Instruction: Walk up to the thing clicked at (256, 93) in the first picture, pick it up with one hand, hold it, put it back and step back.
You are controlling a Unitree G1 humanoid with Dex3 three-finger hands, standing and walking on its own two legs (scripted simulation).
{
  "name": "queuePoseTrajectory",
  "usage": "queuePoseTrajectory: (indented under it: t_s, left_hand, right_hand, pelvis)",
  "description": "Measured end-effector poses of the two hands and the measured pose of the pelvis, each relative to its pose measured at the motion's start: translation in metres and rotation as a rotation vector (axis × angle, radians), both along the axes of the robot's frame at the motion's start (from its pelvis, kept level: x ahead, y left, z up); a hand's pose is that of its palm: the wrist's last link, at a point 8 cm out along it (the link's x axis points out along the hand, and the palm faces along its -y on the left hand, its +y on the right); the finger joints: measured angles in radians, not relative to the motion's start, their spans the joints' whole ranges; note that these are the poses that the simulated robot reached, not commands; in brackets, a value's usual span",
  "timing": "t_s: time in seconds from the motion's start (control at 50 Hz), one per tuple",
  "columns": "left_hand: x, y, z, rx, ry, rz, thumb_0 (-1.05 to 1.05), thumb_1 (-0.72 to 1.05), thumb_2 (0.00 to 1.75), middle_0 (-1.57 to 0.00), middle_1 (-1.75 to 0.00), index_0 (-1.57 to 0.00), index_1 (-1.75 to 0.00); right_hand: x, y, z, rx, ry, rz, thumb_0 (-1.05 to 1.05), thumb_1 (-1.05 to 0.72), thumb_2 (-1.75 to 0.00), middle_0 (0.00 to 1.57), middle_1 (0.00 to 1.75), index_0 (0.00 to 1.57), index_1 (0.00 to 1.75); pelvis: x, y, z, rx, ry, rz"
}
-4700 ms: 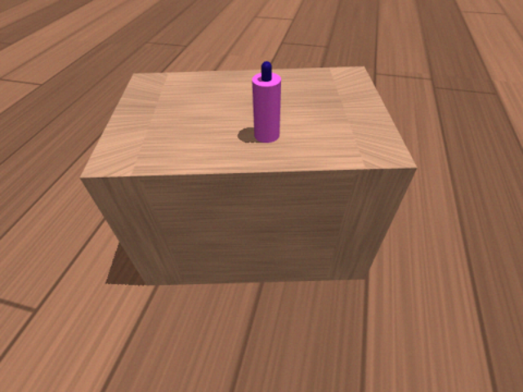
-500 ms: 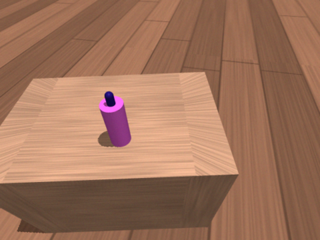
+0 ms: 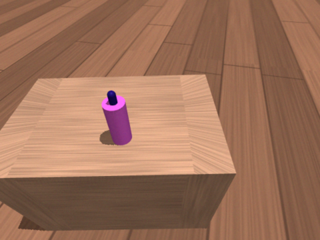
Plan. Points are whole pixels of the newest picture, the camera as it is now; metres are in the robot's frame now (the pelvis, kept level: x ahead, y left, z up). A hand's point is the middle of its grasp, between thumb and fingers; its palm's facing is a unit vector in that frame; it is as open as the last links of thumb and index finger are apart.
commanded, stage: stand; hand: left
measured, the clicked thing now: (117, 117) +0.53 +0.18 -0.02
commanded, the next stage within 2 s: rise first in 1.72 s
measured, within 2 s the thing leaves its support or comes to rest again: neither
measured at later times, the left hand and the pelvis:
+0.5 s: hand out of the picture +0.06 +0.25 -0.16, palm faces -0.03 -0.94 -0.34, open 7.4 cm; pelvis -0.01 +0.00 +0.00, yaw +0 degrees
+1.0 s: hand out of the picture +0.07 +0.25 -0.16, palm faces -0.03 -0.94 -0.33, open 7.4 cm; pelvis +0.00 +0.00 +0.00, yaw +1 degrees
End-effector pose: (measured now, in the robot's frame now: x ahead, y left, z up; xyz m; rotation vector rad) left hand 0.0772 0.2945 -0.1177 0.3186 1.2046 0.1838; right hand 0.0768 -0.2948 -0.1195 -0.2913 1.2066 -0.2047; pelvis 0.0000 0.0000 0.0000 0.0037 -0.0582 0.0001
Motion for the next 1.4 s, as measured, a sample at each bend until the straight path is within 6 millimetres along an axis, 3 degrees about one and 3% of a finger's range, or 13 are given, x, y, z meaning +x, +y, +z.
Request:
queuePoseTrajectory:
  t_s: [0.22, 0.44, 1.4]
  left_hand:
    - [-0.022, 0.0, -0.001, 0.008, 0.035, 0.013, 0.01, 0.9, 0.9, -0.2, -0.3, -0.2, -0.3]
    - [-0.021, -0.002, -0.002, 0.003, 0.024, 0.009, 0.01, 0.9, 0.9, -0.2, -0.3, -0.2, -0.3]
    - [-0.004, 0.005, -0.001, 0.003, 0.016, 0.019, 0.01, 0.9, 0.9, -0.2, -0.3, -0.2, -0.3]
  right_hand:
    - [-0.019, -0.006, -0.003, 0.001, 0.041, -0.004, 0.01, -0.9, -0.9, 0.2, 0.3, 0.2, 0.3]
    - [-0.025, -0.007, -0.003, -0.001, 0.05, -0.004, 0.01, -0.9, -0.9, 0.2, 0.3, 0.2, 0.3]
    - [0.006, 0.001, 0.0, -0.009, 0.021, 0.028, 0.01, -0.9, -0.9, 0.2, 0.3, 0.2, 0.3]
  pelvis:
    - [-0.006, -0.004, 0.0, -0.001, 0.004, 0.005]
    - [-0.008, -0.005, -0.001, -0.002, 0.003, 0.008]
    - [0.008, 0.001, 0.0, -0.002, 0.014, 0.016]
